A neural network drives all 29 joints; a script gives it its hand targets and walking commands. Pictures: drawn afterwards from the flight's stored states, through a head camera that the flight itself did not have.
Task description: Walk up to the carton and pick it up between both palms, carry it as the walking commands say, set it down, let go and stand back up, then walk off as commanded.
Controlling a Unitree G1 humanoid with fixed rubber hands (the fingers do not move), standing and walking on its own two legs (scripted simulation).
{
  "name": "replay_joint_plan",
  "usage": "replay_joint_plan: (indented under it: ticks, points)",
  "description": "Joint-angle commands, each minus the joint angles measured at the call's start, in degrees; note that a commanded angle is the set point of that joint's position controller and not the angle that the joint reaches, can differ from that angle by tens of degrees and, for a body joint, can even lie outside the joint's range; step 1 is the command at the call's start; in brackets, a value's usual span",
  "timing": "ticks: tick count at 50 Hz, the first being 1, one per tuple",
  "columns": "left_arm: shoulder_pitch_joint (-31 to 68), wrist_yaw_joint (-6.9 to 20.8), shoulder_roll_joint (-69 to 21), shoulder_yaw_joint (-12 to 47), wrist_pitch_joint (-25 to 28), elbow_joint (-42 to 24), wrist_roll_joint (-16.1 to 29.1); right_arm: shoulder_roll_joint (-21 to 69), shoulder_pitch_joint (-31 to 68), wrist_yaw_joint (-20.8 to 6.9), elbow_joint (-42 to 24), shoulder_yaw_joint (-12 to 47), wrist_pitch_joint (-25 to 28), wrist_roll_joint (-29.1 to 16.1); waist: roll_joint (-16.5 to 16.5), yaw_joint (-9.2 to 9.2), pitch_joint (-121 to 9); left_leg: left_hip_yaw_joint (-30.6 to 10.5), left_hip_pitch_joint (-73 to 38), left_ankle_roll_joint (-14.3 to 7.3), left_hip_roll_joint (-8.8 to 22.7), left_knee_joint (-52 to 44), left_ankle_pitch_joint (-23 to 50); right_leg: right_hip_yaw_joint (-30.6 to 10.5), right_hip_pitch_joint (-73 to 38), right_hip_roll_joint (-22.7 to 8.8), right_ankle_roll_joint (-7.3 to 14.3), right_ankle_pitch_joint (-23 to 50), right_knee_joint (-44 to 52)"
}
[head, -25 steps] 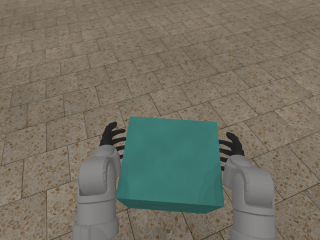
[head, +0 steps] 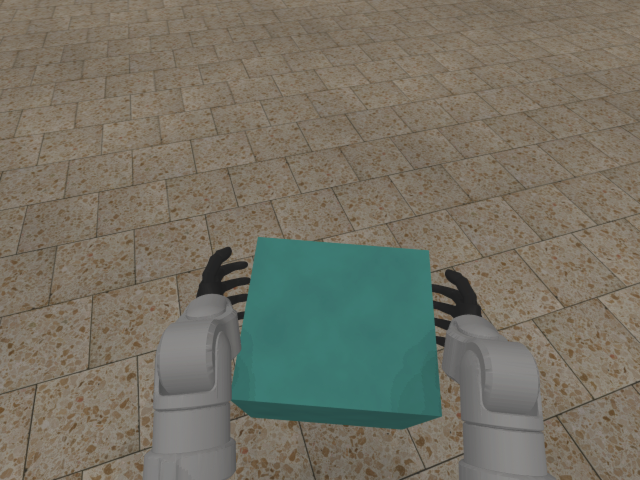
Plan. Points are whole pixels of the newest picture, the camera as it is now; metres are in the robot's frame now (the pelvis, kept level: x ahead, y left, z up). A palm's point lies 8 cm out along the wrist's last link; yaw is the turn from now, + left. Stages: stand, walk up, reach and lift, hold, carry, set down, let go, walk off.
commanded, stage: carry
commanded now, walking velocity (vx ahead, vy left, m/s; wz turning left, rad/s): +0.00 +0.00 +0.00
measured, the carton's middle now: (334, 339) +0.32 +0.01 -0.01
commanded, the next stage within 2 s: none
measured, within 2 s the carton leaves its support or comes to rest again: neither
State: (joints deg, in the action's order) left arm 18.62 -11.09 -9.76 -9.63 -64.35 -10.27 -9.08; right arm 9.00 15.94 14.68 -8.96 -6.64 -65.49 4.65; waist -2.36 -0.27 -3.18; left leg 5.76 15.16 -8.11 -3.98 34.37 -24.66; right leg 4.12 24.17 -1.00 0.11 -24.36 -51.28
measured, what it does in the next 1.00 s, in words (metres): walks ahead: right foot, then left foot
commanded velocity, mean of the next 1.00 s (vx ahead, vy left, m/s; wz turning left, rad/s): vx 0.00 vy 0.00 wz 0.00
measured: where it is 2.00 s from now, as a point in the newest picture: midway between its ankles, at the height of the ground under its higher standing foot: outside the picture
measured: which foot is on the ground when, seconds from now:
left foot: down 0.00-0.12, up 0.14-0.28, down 0.30-0.76, up 0.78-0.88, down 0.90-1.00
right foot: up 0.00-0.06, down 0.08-0.32, up 0.34-0.74, down 0.76-0.92, up 0.94-1.00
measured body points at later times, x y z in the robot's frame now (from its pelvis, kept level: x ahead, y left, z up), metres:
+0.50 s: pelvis +0.19 +0.09 +0.00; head +0.19 +0.12 +0.45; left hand +0.49 +0.26 +0.06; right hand +0.49 -0.04 +0.04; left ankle +0.16 +0.10 -0.72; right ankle +0.08 -0.08 -0.67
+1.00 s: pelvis +0.30 +0.16 +0.00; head +0.29 +0.18 +0.45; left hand +0.59 +0.34 +0.05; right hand +0.59 +0.04 +0.03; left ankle +0.31 +0.20 -0.72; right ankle +0.21 +0.00 -0.71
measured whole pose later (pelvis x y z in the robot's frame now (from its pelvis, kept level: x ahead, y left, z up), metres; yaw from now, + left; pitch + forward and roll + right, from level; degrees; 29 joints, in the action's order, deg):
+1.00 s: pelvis +0.30 +0.16 +0.00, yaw +4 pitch +5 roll -2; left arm 13.9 -5.4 -8.5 -8.2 -53.9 -0.4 -12.4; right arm 7.6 10.2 5.8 0.1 -6.3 -57.6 9.3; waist 0.0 0.9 -6.5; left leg 6.1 24.7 -6.8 -2.3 38.0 -17.7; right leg 5.1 14.7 -4.2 -2.3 -27.8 -39.0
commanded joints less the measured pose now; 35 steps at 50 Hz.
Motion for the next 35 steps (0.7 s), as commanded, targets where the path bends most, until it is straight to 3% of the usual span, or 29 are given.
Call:
replay_joint_plan:
  ticks: [1, 3, 4, 5, 6, 7, 8, 9, 10, 11, 13, 14, 15, 16, 17, 18, 20, 21, 22, 23, 26, 27, 29, 30, 31, 32, 33, 34, 35]
  points:
    - [19.4, 19.7, -59.5, 41.5, 0.6, 4.3, 24.4, 53.3, 30.3, -24.5, -6.7, 34.6, 2.6, -19.9, -5.9, -0.93, -18.5, -10.7, -21.6, 7.3, 14.1, -4.3, 91.0, 2.5, 2.9, 1.3, -0.7, 5.6, 8.9]
    - [17.2, 20.2, -56.2, 35.8, 2.3, 13.8, 20.3, 50.7, 24.8, -24.4, 4.6, 29.4, 4.1, -14.7, -4.0, -0.94, -19.9, -10.7, -22.1, 8.3, 14.3, 0.3, 99.3, 3.8, -0.8, 2.6, -0.2, 9.6, 14.1]
    - [15.9, 20.4, -56.4, 36.4, 3.7, 13.3, 20.0, 50.0, 25.9, -24.4, 1.9, 29.6, 5.6, -14.3, -3.0, -0.01, -22.2, -9.7, -19.9, 10.0, 13.7, 6.7, 102.9, 4.3, -5.7, 2.7, 0.3, 14.3, 16.6]
    - [15.7, 20.4, -56.9, 36.2, 4.7, 12.2, 19.3, 50.8, 28.2, -24.3, 0.8, 29.7, 6.5, -15.2, -2.0, 1.83, -26.0, -8.4, -11.0, 13.2, 12.1, 18.4, 98.0, 1.6, -17.0, -0.4, 3.2, 29.8, 18.6]
    - [13.3, 20.2, -57.5, 38.4, 5.1, 6.7, 20.6, 51.5, 29.2, -24.2, -6.8, 34.7, 6.3, -18.9, 3.7, 4.29, -27.9, -3.6, 7.6, 22.2, 5.9, 36.2, 81.5, -4.2, -33.9, -9.9, 11.7, 49.6, 16.2]
    - [13.6, 20.0, -58.5, 39.4, 5.1, 5.5, 21.3, 51.0, 33.2, -24.3, -9.9, 36.9, 6.3, -20.3, 21.8, 5.7, -25.3, -4.7, 30.2, 18.2, -1.6, 46.6, 5.1, -16.9, -47.5, -16.1, 17.1, 88.5, 16.1]
    - [17.9, 19.6, -61.3, 43.7, 3.5, -0.9, 26.0, 53.0, 33.7, -24.4, -15.3, 40.8, 5.0, -24.1, 17.9, 3.48, -22.5, -11.2, 33.9, 13.8, -0.5, 49.0, -19.7, -21.6, -45.9, -19.3, 17.0, 89.8, 18.6]
    - [18.7, 19.4, -59.3, 43.9, 1.9, -4.1, 26.1, 53.0, 31.1, -23.9, -13.5, 40.3, 4.0, -24.4, 11.1, 3.7, -17.1, -14.3, 38.8, 11.2, 2.2, 44.7, -25.3, -20.0, -43.7, -20.5, 14.0, 78.2, 19.6]
    - [17.8, 19.0, -57.4, 38.6, 2.7, 3.0, 21.4, 50.8, 32.0, -23.8, -7.1, 35.3, 4.9, -21.3, 9.0, 3.61, -14.4, -15.6, 42.3, 9.0, 4.7, 33.6, -28.0, -19.8, -43.0, -20.5, 11.4, 69.0, 18.5]
    - [18.8, 18.6, -57.6, 40.6, 2.2, -1.0, 22.9, 51.2, 30.9, -23.6, -9.9, 36.6, 4.4, -22.5, 7.3, 2.47, -15.7, -15.0, 33.8, 7.5, 8.9, 18.9, -21.0, -15.4, -37.3, -20.6, 8.5, 59.1, 18.8]
    - [18.7, 19.0, -55.1, 40.4, 2.2, -2.4, 23.5, 51.6, 27.3, -23.5, -8.8, 36.4, 3.8, -21.3, 12.6, 0.73, -19.7, -1.9, 10.8, 8.4, 4.6, -1.0, 5.4, -2.1, -27.8, -14.1, 3.7, 55.2, 16.1]
    - [19.5, 19.0, -55.0, 38.3, 3.2, 0.9, 22.1, 51.4, 26.8, -23.4, -5.1, 34.6, 4.2, -19.3, 11.2, -0.59, -19.2, 5.1, 0.6, 9.0, 0.2, -10.3, 20.7, 2.2, -22.7, -11.4, 1.1, 55.3, 9.1]
    - [18.5, 19.0, -55.8, 41.5, 2.6, -2.5, 24.4, 51.9, 29.4, -23.6, -12.0, 37.9, 4.0, -21.7, 7.5, -1.27, -25.3, -0.4, -12.8, 7.5, 4.2, -10.3, 35.8, 1.9, -14.9, -8.3, -2.1, 41.3, 1.9]
    - [18.0, 18.7, -57.0, 43.7, 1.2, -5.9, 25.7, 52.8, 30.9, -23.7, -16.6, 40.3, 2.7, -24.1, -8.1, -0.56, -26.6, -15.9, -22.6, 4.3, 16.8, -8.0, 76.8, 2.0, -3.5, -2.4, -5.1, 6.5, -6.0]
    - [13.3, 19.0, -53.8, 34.4, 3.3, 10.7, 17.1, 49.3, 28.4, -24.0, 0.2, 29.5, 4.8, -16.4, -11.4, -0.16, -27.8, -19.3, -25.5, 0.1, 20.8, -1.6, 95.8, -2.6, 0.0, 0.0, -4.7, -9.1, -8.5]
    - [18.3, 18.5, -54.9, 39.2, 3.8, 2.8, 19.8, 50.9, 30.1, -24.6, -4.9, 32.6, 4.8, -19.2, -8.1, 0.01, -24.7, -18.4, -24.7, 2.1, 20.4, -1.7, 94.8, -4.1, 1.0, -1.2, -3.7, -9.5, -6.8]
    - [16.9, 19.3, -54.4, 36.1, 5.6, 8.2, 18.2, 49.5, 28.9, -24.3, -2.6, 30.1, 7.2, -16.3, -2.0, -0.31, -19.8, -17.9, -21.6, 4.8, 18.5, -4.1, 84.8, -3.1, 3.4, -2.0, -2.8, -6.7, -4.5]
    - [12.5, 19.2, -54.3, 35.7, 6.2, 9.7, 17.8, 48.9, 26.4, -24.2, -2.3, 29.1, 7.8, -15.3, -4.4, -0.73, -20.2, -17.1, -23.5, 5.1, 16.6, -4.0, 86.4, -2.1, 5.6, -1.2, -2.7, -5.5, -4.8]
    - [11.9, 19.3, -52.7, 31.6, 8.4, 18.6, 14.0, 46.4, 23.8, -24.7, 7.3, 23.5, 10.1, -11.0, -7.0, -0.53, -18.7, -15.6, -22.1, 7.2, 15.6, -5.0, 86.3, -2.4, 5.6, -1.1, -2.2, -4.0, -5.3]
    - [13.2, 18.6, -52.5, 35.5, 8.9, 10.1, 16.5, 47.8, 23.1, -24.6, 0.7, 27.4, 10.8, -14.4, -10.9, -0.6, -19.1, -14.9, -24.6, 9.0, 14.5, -5.3, 89.8, -2.1, 6.5, -0.5, -2.2, -4.2, -5.3]
    - [14.0, 18.2, -53.9, 39.3, 8.7, 3.9, 19.7, 47.8, 25.6, -24.2, -7.1, 30.8, 11.1, -16.7, -9.0, -0.97, -19.8, -15.1, -25.8, 9.2, 15.0, -6.5, 91.2, -1.9, 5.7, -0.2, -1.7, -0.7, -1.2]
    - [13.6, 18.6, -54.1, 39.4, 7.9, 4.1, 20.7, 47.3, 26.3, -23.8, -9.3, 32.1, 10.6, -16.8, -5.6, -0.99, -20.0, -14.7, -25.4, 8.2, 15.6, -7.2, 87.6, -1.7, 5.2, -0.9, -1.4, 1.4, 1.0]
    - [11.9, 18.3, -53.4, 39.1, 7.4, 4.0, 20.2, 46.5, 26.2, -23.8, -9.6, 31.7, 10.1, -16.6, -5.8, -1.06, -18.5, -13.7, -24.7, 10.5, 15.2, -7.9, 89.7, -0.5, 4.1, -0.3, -1.6, 2.6, 2.4]
    - [9.8, 18.5, -52.2, 35.7, 8.2, 10.5, 17.2, 45.4, 25.2, -24.0, -4.3, 29.2, 10.9, -14.4, -6.0, -1.09, -17.3, -13.3, -23.6, 11.1, 14.5, -8.2, 90.2, 0.8, 3.9, -0.1, -1.7, 2.5, 3.6]
    - [11.7, 18.7, -53.6, 38.3, 8.0, 4.9, 20.4, 45.8, 27.5, -23.6, -11.2, 32.7, 10.8, -16.3, -2.9, -1.27, -17.9, -12.9, -23.8, 9.1, 14.3, -7.7, 86.2, 0.9, 3.3, 0.3, -1.2, 4.9, 7.2]
    - [12.0, 18.9, -53.0, 36.5, 8.3, 8.5, 18.8, 45.1, 24.7, -23.7, -5.2, 29.6, 10.9, -13.8, -6.1, -1.22, -17.3, -12.5, -22.6, 10.3, 14.4, -7.6, 88.2, 0.8, 2.4, 0.2, -1.2, 5.3, 7.3]
    - [9.3, 18.7, -52.6, 38.6, 7.6, 6.6, 19.1, 45.8, 24.7, -23.6, -8.4, 31.8, 10.3, -15.7, -9.2, -1.11, -16.3, -10.3, -22.8, 13.4, 13.3, -7.5, 95.1, 3.3, 1.9, 0.8, -1.4, 3.5, 7.5]
    - [13.7, 19.0, -52.2, 38.2, 7.7, 6.0, 19.4, 46.3, 24.4, -23.6, -4.8, 30.8, 9.9, -14.6, -8.0, -1.01, -16.2, -10.2, -22.0, 15.8, 12.8, -7.1, 102.5, 5.4, -0.6, 1.7, -1.8, 3.1, 11.7]
    - [13.3, 19.1, -52.8, 40.1, 7.6, 4.6, 20.1, 46.5, 23.8, -23.7, -7.4, 32.3, 9.8, -15.2, -12.2, -0.59, -17.2, -8.1, -21.0, 22.3, 11.0, -4.1, 114.0, 8.0, -4.8, 2.6, -1.7, 0.1, 15.8]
